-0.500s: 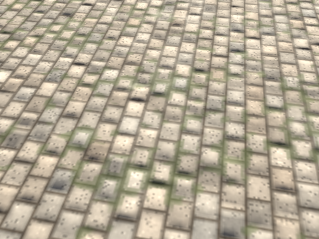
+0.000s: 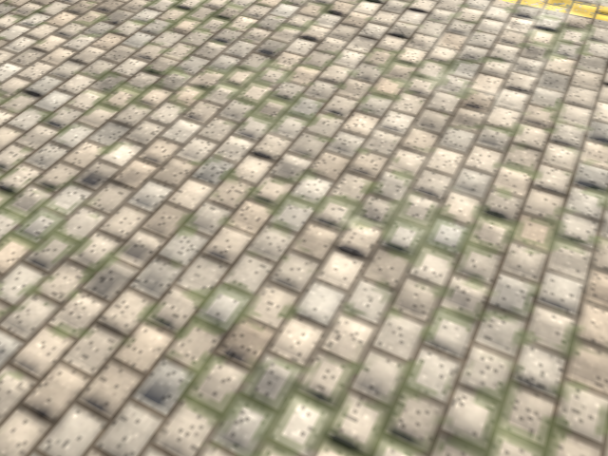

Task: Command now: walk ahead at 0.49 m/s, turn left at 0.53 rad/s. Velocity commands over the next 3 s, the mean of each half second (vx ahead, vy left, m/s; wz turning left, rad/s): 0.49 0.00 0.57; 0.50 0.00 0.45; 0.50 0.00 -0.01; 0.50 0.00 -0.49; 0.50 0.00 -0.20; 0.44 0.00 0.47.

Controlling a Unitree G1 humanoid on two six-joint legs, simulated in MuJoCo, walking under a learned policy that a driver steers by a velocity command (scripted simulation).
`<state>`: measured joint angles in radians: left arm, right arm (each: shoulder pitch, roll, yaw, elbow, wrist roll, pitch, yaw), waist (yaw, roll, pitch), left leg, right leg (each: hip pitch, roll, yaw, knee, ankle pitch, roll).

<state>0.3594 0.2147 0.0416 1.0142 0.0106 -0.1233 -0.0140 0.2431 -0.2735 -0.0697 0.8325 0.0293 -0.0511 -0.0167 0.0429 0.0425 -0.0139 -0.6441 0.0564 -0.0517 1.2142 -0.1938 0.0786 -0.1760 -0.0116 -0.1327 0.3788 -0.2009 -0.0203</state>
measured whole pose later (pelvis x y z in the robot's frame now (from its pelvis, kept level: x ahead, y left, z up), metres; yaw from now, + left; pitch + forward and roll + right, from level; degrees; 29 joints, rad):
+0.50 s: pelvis +0.23 +0.10 -0.01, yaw +18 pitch +1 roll -1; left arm 0.17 0.29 0.06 0.83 -0.02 -0.13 0.01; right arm 0.25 -0.25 -0.08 0.75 0.01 -0.06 0.04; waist 0.00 -0.03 0.06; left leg -0.35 -0.08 0.02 0.49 -0.17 0.10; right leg -0.50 -0.12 0.04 1.23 -0.32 -0.01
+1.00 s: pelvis +0.52 +0.16 -0.01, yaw +30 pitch +2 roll -1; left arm 0.14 0.26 0.06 0.76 0.00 -0.13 -0.03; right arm 0.35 -0.26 -0.05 0.79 0.02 -0.06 -0.01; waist -0.02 0.03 0.01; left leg -0.33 -0.06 -0.13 1.18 -0.43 0.05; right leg -0.38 0.06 -0.03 0.49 -0.15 -0.05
